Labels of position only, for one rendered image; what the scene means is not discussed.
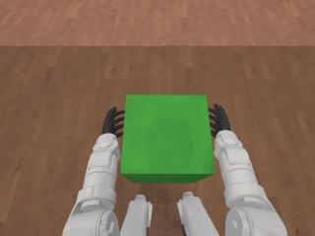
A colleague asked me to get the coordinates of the left robot forearm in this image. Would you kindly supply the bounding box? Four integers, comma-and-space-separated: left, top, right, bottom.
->
62, 133, 121, 236

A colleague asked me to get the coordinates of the robot right hand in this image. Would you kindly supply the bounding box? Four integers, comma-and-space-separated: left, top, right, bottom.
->
208, 103, 230, 138

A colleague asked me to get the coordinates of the carton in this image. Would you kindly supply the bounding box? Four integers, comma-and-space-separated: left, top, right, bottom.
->
120, 94, 216, 184

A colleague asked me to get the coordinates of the right robot upper arm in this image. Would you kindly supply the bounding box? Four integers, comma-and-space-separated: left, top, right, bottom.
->
224, 206, 287, 236

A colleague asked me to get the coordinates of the robot left hand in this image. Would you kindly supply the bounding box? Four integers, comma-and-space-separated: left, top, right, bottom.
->
101, 106, 125, 139

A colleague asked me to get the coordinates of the right robot forearm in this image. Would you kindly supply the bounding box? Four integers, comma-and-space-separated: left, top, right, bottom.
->
214, 130, 287, 235

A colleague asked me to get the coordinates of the robot shin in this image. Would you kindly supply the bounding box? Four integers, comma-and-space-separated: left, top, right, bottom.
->
129, 195, 147, 205
182, 192, 200, 236

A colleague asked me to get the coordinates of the robot right shin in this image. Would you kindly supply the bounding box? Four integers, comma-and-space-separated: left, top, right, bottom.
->
182, 192, 200, 236

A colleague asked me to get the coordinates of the left robot upper arm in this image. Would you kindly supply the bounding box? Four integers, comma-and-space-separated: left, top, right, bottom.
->
63, 208, 120, 236

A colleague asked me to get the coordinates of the robot left shin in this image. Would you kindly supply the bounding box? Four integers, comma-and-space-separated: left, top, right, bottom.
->
129, 195, 147, 205

